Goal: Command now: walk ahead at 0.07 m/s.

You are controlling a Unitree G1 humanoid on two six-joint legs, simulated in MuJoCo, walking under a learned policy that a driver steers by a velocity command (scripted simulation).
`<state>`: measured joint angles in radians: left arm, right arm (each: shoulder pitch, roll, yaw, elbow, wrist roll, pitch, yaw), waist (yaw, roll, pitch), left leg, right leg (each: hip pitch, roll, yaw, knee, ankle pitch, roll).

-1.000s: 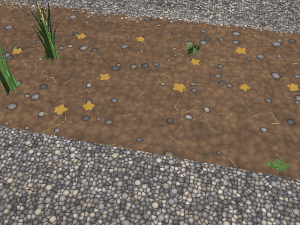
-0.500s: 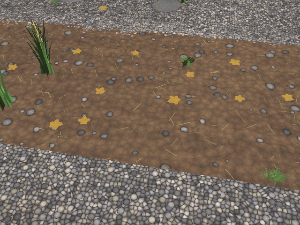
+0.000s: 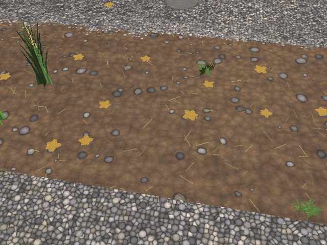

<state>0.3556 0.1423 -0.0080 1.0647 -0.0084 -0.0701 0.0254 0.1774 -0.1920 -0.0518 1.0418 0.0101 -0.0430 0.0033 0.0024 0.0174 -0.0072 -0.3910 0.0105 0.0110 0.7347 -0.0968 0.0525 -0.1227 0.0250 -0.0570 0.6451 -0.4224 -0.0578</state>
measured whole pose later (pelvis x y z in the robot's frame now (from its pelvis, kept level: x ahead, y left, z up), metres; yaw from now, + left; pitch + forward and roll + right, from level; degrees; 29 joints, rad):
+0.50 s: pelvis +0.09 -0.07 -0.05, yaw +1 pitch +1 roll +3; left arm 0.08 0.24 0.09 0.98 -0.05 0.01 -0.02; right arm 0.45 -0.22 -0.06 1.13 0.02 -0.06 -0.07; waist -0.10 0.04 0.03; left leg -0.32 0.10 0.01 0.96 -0.64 -0.09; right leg -0.61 -0.04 0.14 0.86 0.12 0.00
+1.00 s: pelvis +0.28 -0.17 -0.17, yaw +0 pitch +3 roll +1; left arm 0.49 0.12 0.02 1.10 0.00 -0.08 0.04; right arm 0.08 -0.21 -0.07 0.84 0.02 -0.06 -0.02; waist 0.09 0.03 -0.07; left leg -0.79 0.10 -0.04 0.83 0.10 0.00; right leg -0.05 0.04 -0.03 0.38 -0.37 -0.06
